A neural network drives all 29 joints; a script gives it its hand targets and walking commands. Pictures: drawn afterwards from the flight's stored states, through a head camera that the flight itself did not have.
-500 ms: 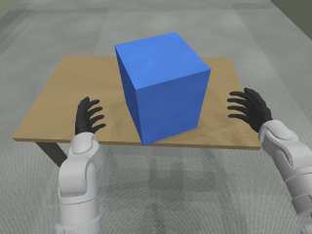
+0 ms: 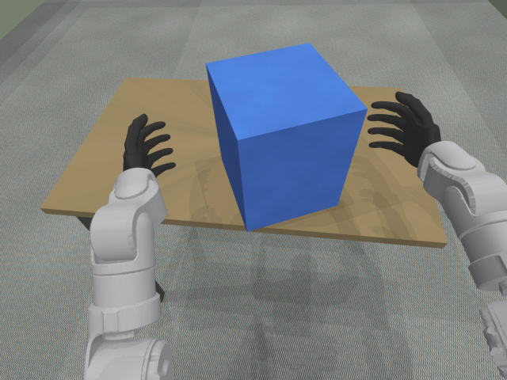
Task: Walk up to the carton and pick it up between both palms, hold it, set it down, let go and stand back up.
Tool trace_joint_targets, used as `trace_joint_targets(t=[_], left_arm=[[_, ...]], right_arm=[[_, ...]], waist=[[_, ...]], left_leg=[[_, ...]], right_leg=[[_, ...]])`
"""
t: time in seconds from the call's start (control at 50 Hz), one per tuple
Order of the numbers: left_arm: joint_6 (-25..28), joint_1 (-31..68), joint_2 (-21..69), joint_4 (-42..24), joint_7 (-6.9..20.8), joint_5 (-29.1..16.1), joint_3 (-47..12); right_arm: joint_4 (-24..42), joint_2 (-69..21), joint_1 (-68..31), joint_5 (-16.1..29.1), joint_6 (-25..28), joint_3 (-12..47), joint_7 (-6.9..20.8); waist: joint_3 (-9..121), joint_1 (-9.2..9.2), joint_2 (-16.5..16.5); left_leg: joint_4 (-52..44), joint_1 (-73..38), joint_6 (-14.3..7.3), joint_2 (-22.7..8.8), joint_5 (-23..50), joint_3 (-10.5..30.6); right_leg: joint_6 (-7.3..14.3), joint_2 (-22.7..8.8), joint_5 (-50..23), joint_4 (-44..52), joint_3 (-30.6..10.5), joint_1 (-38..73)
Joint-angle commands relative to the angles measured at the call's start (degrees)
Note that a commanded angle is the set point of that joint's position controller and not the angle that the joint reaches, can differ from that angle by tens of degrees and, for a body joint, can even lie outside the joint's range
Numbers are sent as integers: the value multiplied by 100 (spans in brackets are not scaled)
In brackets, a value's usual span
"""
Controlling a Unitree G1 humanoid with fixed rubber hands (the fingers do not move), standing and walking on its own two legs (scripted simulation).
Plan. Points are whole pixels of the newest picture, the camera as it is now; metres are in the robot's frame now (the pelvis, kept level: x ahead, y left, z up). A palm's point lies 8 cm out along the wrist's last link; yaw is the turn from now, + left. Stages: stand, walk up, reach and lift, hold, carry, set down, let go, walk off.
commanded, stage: reach and lift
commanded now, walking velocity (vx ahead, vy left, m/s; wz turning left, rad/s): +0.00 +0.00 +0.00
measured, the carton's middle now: (277, 140) +0.52 +0.06 +0.06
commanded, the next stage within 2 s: none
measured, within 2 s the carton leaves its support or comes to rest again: neither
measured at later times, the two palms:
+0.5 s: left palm (137, 137) +0.36 +0.24 +0.19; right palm (401, 98) +0.48 -0.12 +0.19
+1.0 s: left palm (149, 122) +0.40 +0.24 +0.18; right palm (380, 81) +0.52 -0.10 +0.19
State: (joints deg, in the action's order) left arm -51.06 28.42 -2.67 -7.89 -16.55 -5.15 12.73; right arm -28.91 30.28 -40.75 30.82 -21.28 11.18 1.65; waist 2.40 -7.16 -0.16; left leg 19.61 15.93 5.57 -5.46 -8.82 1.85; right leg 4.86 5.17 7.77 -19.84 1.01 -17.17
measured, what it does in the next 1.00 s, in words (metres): stands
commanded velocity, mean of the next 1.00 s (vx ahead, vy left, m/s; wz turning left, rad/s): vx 0.00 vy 0.00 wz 0.00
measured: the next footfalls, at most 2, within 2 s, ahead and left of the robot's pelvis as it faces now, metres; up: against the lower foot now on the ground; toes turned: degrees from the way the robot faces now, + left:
none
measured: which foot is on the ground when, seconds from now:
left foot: down 0.00-1.00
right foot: down 0.00-1.00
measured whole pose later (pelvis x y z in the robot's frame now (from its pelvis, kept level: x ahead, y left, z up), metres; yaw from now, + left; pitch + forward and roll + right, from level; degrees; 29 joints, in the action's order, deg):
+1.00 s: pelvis +0.01 +0.01 +0.00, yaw +1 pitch +12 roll +0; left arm -41.2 50.4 -2.2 17.8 -16.9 -5.9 13.7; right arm -53.6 30.2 -67.9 27.3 -20.2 13.9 3.8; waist 4.8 -13.1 3.4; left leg 21.6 24.5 4.8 -4.4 -9.3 2.9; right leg 3.9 4.4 8.0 -20.7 1.3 -24.7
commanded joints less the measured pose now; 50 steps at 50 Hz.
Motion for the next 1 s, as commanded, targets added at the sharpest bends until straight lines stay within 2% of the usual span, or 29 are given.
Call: trace_joint_targets(t=[0.0,0.02,0.08,0.12,0.14,0.22,0.36,0.38,0.4,0.44,0.5,0.56,0.58,0.66,0.72,0.74,0.76,0.8,0.92,0.94,0.96,0.98], left_arm=[[266,2564,-578,-1027,-26,-35,-93],[278,2662,-623,-980,-19,-41,-80],[295,3007,-690,-819,-36,-46,-92],[294,3014,-696,-806,-60,-37,-88],[304,3148,-717,-776,-65,-67,-103],[325,3336,-744,-439,-74,-36,-98],[435,3899,-864,-64,-134,-137,-88],[471,4160,-947,-73,-146,-175,-54],[468,3991,-893,113,-150,-146,-38],[534,4249,-961,253,-141,-165,-72],[569,4404,-986,492,-140,-169,-1],[689,4772,-1056,561,-167,-220,2],[692,4590,-1024,703,-164,-195,17],[803,4980,-1112,953,-132,-225,46],[908,5107,-1066,1134,-139,-229,34],[940,4967,-1032,1146,-132,-249,45],[955,5087,-1030,1186,-128,-208,32],[1012,5065,-1019,1403,-112,-201,46],[1244,4778,-841,1513,-40,-32,172],[1318,4728,-784,1601,-13,2,131],[1380,4653,-768,1533,-4,47,209],[1449,4590,-682,1552,10,81,165]], right_arm=[[831,1367,-3118,93,275,-607,48],[824,1407,-3216,82,275,-634,56],[586,1412,-3599,77,258,-604,96],[652,1427,-3666,146,262,-521,128],[588,1474,-3810,136,251,-538,128],[44,1427,-3973,150,194,-440,202],[-147,1413,-4677,91,187,-399,262],[-117,1427,-4902,135,185,-372,265],[-248,1399,-4820,105,177,-370,269],[-494,1342,-4963,75,164,-294,287],[-543,1318,-5240,5,159,-308,275],[-714,1262,-5547,-16,162,-252,282],[-784,1240,-5497,-28,157,-208,278],[-918,1152,-5904,-110,156,-197,220],[-1138,1080,-6003,-153,176,-175,233],[-1071,1034,-5951,-90,190,-86,237],[-1156,1020,-6045,-164,195,-175,218],[-1372,1009,-6052,-181,202,-106,231],[-1450,804,-5903,-354,370,-60,228],[-1613,745,-5811,-382,400,-71,235],[-1478,725,-5795,-422,460,-92,237],[-1601,695,-5676,-495,501,-120,237]], waist=[[3085,-13,-349],[3175,24,-348],[3213,-43,-284],[3367,-137,-338],[3412,-95,-397],[3289,-151,-279],[3545,-286,-452],[3634,-349,-464],[3638,-328,-483],[3593,-380,-442],[3725,-415,-592],[3853,-476,-607],[3920,-499,-658],[3986,-497,-747],[4094,-538,-689],[4156,-584,-780],[4186,-518,-748],[4103,-544,-818],[4167,-607,-875],[4054,-532,-872],[4159,-584,-857],[4128,-550,-857]], left_leg=[[90,-408,-202,467,1520,-183],[113,-352,-215,473,1515,-182],[95,-284,-209,482,1498,-185],[138,-327,-202,473,1629,-202],[154,-282,-198,463,1609,-191],[123,-242,-175,476,1620,-191],[150,-65,-187,479,1480,-196],[174,-20,-187,474,1468,-211],[159,-3,-195,484,1548,-206],[121,27,-187,482,1385,-215],[140,97,-207,478,1410,-208],[148,205,-197,479,1356,-226],[160,251,-194,487,1391,-239],[175,396,-202,510,1371,-247],[184,432,-194,509,1495,-246],[205,437,-198,503,1575,-263],[214,487,-192,513,1619,-249],[211,531,-208,491,1644,-250],[244,542,-167,509,1994,-284],[249,592,-182,520,1930,-283],[232,562,-176,510,1993,-265],[217,574,-171,506,1978,-274]], right_leg=[[-505,-329,-2056,-29,-521,2095],[-509,-333,-2135,-41,-531,2169],[-522,-324,-2113,-59,-488,2147],[-512,-306,-2262,-94,-454,2216],[-520,-302,-2284,-113,-452,2216],[-496,-299,-2238,-115,-418,2158],[-505,-318,-2068,-169,-446,2237],[-525,-365,-2062,-196,-498,2232],[-524,-334,-2272,-232,-468,2289],[-534,-369,-2039,-205,-476,2261],[-548,-356,-2154,-240,-464,2324],[-566,-406,-2205,-332,-485,2365],[-572,-417,-2308,-352,-514,2483],[-637,-460,-2434,-410,-518,2501],[-619,-411,-2576,-459,-472,2569],[-628,-417,-2756,-480,-486,2631],[-623,-380,-2828,-496,-441,2609],[-627,-388,-2924,-532,-410,2631],[-642,-335,-3509,-565,-319,2805],[-654,-339,-3443,-559,-295,2768],[-646,-341,-3545,-566,-300,2819],[-647,-338,-3581,-557,-290,2784]])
